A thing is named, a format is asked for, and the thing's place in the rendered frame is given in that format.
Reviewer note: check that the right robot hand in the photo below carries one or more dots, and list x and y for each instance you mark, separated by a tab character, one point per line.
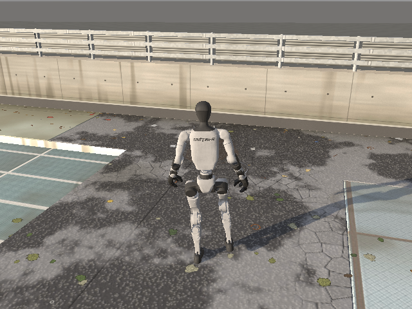
243	182

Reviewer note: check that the robot left foot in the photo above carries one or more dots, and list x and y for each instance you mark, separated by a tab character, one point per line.
197	258

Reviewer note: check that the left robot upper arm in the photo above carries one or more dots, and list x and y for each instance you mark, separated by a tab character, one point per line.
180	148

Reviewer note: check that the left robot hand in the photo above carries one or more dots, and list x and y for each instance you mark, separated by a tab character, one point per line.
177	178

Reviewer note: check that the right robot thigh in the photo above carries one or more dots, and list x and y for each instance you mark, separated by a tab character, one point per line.
221	187

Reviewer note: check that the robot left forearm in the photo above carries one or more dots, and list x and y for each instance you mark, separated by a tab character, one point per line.
174	169

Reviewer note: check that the right robot upper arm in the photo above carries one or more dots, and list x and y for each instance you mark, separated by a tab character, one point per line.
225	135

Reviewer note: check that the robot right forearm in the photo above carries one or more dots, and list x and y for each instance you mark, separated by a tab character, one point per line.
238	169

